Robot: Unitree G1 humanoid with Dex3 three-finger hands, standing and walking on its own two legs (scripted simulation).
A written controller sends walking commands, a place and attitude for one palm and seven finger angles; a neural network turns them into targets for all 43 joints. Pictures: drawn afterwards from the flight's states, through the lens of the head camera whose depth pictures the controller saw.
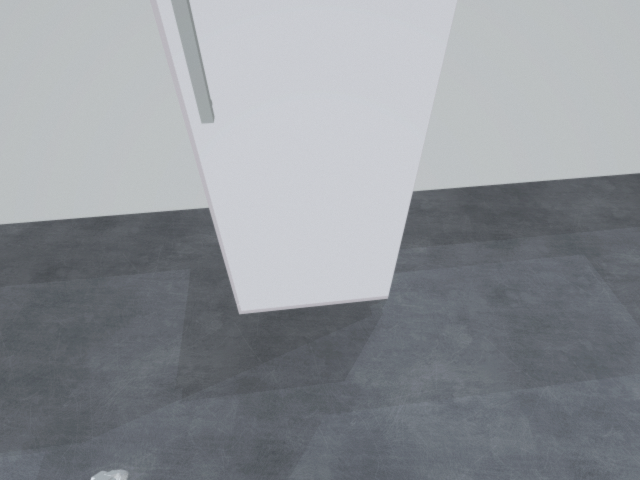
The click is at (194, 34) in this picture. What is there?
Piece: fridge door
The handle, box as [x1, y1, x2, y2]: [171, 0, 213, 123]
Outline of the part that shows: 171,0 201,122 213,122 211,100 208,93 188,0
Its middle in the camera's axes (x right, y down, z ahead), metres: -0.22 -0.32 +0.67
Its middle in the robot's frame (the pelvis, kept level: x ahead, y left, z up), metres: +0.73 +0.27 +0.20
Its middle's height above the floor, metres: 0.98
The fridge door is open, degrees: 0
